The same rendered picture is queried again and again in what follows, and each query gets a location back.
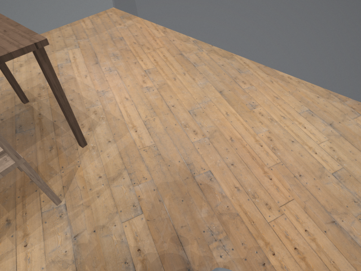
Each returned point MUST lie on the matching chair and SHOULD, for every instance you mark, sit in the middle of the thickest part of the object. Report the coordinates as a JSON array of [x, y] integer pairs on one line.
[[11, 159]]

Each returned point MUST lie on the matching table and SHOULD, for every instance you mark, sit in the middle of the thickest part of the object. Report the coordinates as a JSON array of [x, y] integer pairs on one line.
[[17, 40]]

